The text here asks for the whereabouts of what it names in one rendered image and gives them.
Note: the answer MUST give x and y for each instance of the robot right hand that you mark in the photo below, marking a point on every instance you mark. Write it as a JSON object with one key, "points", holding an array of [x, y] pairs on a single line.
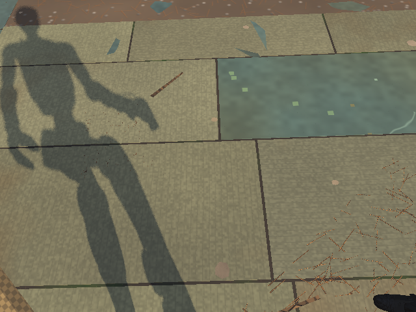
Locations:
{"points": [[395, 302]]}

